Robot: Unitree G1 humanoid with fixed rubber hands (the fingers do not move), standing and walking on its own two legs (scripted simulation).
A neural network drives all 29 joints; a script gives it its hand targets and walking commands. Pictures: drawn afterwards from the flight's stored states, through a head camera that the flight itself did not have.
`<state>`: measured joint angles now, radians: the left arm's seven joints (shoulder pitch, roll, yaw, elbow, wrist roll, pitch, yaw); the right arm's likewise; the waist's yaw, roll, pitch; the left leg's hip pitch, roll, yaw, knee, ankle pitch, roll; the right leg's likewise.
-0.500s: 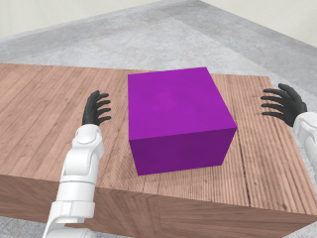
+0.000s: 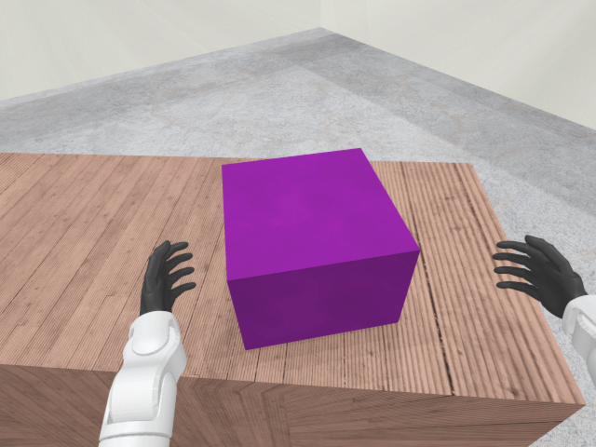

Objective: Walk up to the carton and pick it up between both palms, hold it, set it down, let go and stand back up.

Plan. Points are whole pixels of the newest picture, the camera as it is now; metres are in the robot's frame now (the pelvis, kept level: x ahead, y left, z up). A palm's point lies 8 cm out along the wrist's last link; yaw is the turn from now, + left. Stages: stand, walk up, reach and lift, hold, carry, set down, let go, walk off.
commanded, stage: set down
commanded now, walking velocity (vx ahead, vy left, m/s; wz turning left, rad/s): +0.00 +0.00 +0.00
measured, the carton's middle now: (307, 241) +0.48 +0.03 +0.01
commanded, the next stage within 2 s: none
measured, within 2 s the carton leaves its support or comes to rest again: neither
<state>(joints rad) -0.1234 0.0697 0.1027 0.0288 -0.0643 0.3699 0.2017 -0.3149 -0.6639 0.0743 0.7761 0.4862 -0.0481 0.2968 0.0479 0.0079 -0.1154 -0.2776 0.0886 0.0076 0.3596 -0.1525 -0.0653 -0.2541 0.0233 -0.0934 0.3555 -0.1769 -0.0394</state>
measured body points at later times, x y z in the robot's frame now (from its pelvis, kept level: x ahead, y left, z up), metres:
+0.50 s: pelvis +0.01 +0.00 +0.00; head -0.01 +0.00 +0.45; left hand +0.26 +0.20 +0.05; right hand +0.27 -0.31 +0.03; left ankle +0.01 +0.16 -0.74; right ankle +0.00 -0.09 -0.75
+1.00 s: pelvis +0.01 +0.00 +0.00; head -0.01 +0.00 +0.45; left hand +0.24 +0.20 +0.02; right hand +0.22 -0.31 +0.00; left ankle +0.01 +0.16 -0.74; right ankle +0.00 -0.09 -0.75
